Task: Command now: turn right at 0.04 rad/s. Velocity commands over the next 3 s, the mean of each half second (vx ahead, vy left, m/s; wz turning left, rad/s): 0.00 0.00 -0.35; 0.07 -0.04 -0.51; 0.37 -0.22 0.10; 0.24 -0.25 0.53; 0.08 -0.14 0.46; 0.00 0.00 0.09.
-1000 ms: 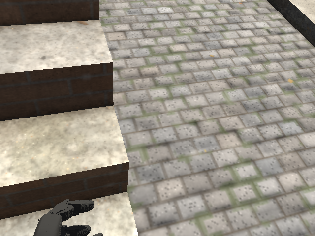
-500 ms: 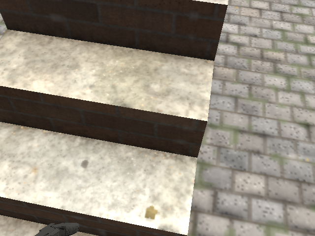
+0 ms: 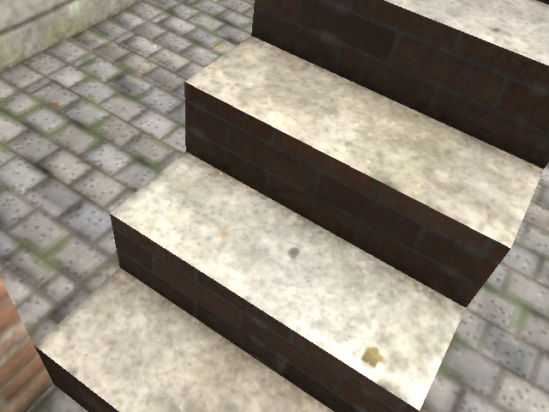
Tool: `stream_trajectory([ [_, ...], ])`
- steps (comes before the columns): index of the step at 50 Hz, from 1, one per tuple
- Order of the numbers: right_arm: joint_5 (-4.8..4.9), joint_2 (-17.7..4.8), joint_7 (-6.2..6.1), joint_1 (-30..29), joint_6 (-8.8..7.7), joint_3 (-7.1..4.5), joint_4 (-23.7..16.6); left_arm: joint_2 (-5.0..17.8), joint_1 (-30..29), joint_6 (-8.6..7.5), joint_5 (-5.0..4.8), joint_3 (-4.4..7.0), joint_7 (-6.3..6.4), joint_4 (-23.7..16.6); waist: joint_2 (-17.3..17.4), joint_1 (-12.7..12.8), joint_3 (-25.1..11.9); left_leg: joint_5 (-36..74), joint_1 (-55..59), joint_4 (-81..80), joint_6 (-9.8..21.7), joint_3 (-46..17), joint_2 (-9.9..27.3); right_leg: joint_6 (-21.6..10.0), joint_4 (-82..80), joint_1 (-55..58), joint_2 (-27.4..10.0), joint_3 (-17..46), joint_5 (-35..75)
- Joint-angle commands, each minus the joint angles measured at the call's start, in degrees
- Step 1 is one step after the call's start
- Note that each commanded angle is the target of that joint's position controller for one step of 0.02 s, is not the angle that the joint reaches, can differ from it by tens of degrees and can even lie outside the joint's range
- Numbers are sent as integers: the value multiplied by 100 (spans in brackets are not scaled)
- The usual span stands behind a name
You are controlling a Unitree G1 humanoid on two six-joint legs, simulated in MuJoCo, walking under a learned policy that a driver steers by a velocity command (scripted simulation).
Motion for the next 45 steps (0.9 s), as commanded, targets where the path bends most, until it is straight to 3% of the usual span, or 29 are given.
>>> stream_trajectory([
  [1, -27, -550, -48, 84, -87, -243, -173, 285, -303, -38, -33, 33, -24, -334, 1252, -259, -388, -1166, 1121, -1357, 173, -1506, 1398, -4, -1738, -37, -279, 423, -337],
  [4, -40, -805, -46, -28, -76, -392, -187, 483, -335, -76, -4, 51, -6, -271, 1337, -385, -44, -1456, 575, -1642, 352, -1530, 1436, -88, -2734, 746, -346, -231, -1097],
  [6, 6, -873, -42, 12, -118, -446, -136, 489, -285, -131, 3, 31, -3, -211, 1244, -431, 106, -1317, 465, -1654, 560, -1636, 1512, -201, -2991, 869, -335, -365, -1394],
  [10, 61, -930, -70, -200, -126, -530, -162, 451, -53, -233, 18, 21, -71, -71, 974, -338, -154, -536, 799, -1472, 918, -1680, 1747, -515, -3403, 972, -253, -467, -1570],
  [13, 140, -987, -86, -367, -130, -603, -174, 421, 179, -241, 13, 13, -162, 25, 879, -123, -421, 155, 780, -1258, 823, -1280, 1739, -856, -4220, 1472, -121, -679, -981],
  [15, 221, -1038, -87, -306, -124, -654, -135, 527, 256, -225, 84, 20, -236, 38, 738, -22, -395, 469, 549, -809, 404, -719, 1519, -1220, -5308, 1900, -49, -651, -13],
  [16, 187, -955, -71, -179, -119, -663, -102, 709, 355, -232, 113, 57, -260, -13, 218, -31, -503, -34, -41, 121, 15, -184, 1150, -1473, -5659, 2460, -470, 78, 426],
  [17, 56, -670, -76, -299, -133, -601, -310, 1354, 436, -250, 130, 219, -220, -111, -1341, -79, -180, -1262, -1330, 1362, -631, 886, 158, -2312, -6097, 2529, -1844, 2256, 1116],
  [18, 108, -893, -99, -765, -147, -679, -368, 1044, 94, -340, 351, 104, -209, -413, -1040, 233, -79, -2197, -1482, 3132, -892, 271, -31, -2994, -6364, 2055, -2304, 2699, 1993],
  [19, 144, -1014, -53, -458, -96, -734, -284, 954, -264, -409, 434, 52, -162, -461, -585, -76, -101, -2086, -1575, 4299, -980, 51, 48, -2914, -6145, 1957, -2129, 2152, 2499],
  [20, 143, -1042, -32, -259, -60, -760, -137, 949, -559, -450, 290, 72, -150, -548, -188, -250, -91, -1729, -1849, 4472, -1024, -6, 191, -2506, -5866, 2215, -1663, 1572, 2658],
  [21, 66, -1079, -23, -327, -90, -751, -197, 960, -563, -467, 134, 87, -159, -613, 157, -213, -140, -1343, -2233, 4207, -1049, -39, 276, -2306, -5776, 2616, -1482, 1449, 2768],
  [22, 44, -1034, -33, -412, -112, -739, -207, 903, -535, -447, 59, 60, -153, -653, 167, -184, -226, -1114, -2282, 4030, -1100, 6, 298, -2231, -5676, 2822, -1355, 1375, 3014],
  [23, 74, -930, -25, -461, -133, -695, -257, 853, -454, -400, 51, 48, -147, -696, 60, -156, -354, -967, -2223, 3852, -1135, 108, 261, -2204, -5609, 2938, -1242, 1303, 3218],
  [26, 166, -879, -57, -583, -165, -636, -319, 874, -239, -306, 141, 85, -126, -870, -276, -23, -602, -889, -2022, 2846, -1136, 234, 234, -2141, -5448, 3233, -1125, 1327, 3520],
  [29, 187, -874, -70, -614, -203, -602, -323, 1017, -244, -228, 116, 167, -135, -1043, -525, 44, -593, -1021, -1358, 1931, -1083, 301, 137, -2129, -5429, 2733, -1058, 1533, 2981],
  [34, 267, -1049, 45, -349, -282, -636, -255, 1009, -601, -144, 59, 214, -133, -1312, -874, -43, -624, -901, -586, 580, -889, 171, 22, -2067, -5385, 2435, -1005, 2264, 2737],
  [36, 260, -1020, 125, 6, -346, -650, -109, 940, -778, -114, -9, 206, -101, -1399, -810, -250, -693, -41, 103, -590, -733, 272, 22, -1847, -5177, 2275, -803, 2295, 2562],
  [37, 214, -1099, 147, 160, -364, -693, -49, 849, -734, -111, -19, 190, -84, -1437, -627, -286, -762, 489, 781, -1010, -633, 193, 200, -1642, -4979, 1874, -639, 2223, 1901],
  [38, 100, -1397, 136, 381, -356, -775, -55, 600, -598, -121, 60, 128, -102, -1475, 216, -255, -891, 1327, 1683, -1136, -267, -613, 1112, -1300, -3989, 942, -266, 1802, 355],
  [39, -101, -1817, 154, 384, -305, -863, -84, 466, -464, -187, 51, 103, -138, -1619, 1959, -77, -711, 2900, 1811, -1304, 795, -2269, 2573, -836, -2560, -483, 784, 725, -2114],
  [40, -177, -1505, 181, 307, -365, -806, -204, 1090, -417, -249, 104, 298, -173, -1530, 1649, -180, -783, 3288, 1308, -1295, 1498, -2482, 3146, -461, -683, -532, 405, 534, -2600],
  [41, -109, -1213, 151, -29, -367, -705, -277, 1271, -261, -224, 48, 381, -220, -1386, 1171, -2, -654, 2885, 1023, -1219, 1333, -1825, 2764, -351, 83, -577, 251, 496, -2140],
  [42, -18, -1077, 122, -342, -337, -662, -328, 1145, -139, -161, 32, 363, -214, -1238, 902, 119, -496, 2355, 784, -1152, 965, -1206, 2234, -252, 368, -560, 200, 420, -1666],
  [43, 64, -1034, 80, -428, -323, -626, -349, 1008, -138, -111, 71, 312, -193, -1173, 757, 66, -413, 2136, 661, -1092, 784, -898, 1934, -188, 543, -578, 264, 396, -1217],
  [45, 74, -1071, -5, -258, -276, -568, -313, 647, -360, -96, 98, 159, -206, -1280, 747, -57, -352, 2142, 597, -1072, 756, -441, 1614, -103, 224, -517, 379, 200, -670],
])
Next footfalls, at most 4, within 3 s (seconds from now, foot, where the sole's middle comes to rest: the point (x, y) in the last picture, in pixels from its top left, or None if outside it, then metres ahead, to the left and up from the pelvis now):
0.32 right None -0.05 -0.12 -0.77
0.76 left None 0.02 0.09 -0.77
1.34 right None -0.07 -0.28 -0.77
1.74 left None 0.09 -0.20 -0.77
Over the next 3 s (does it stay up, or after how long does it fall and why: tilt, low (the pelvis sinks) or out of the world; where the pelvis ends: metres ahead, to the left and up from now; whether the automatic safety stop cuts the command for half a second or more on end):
stays up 0.03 -0.41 0.00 its command is cut before an obstacle from the start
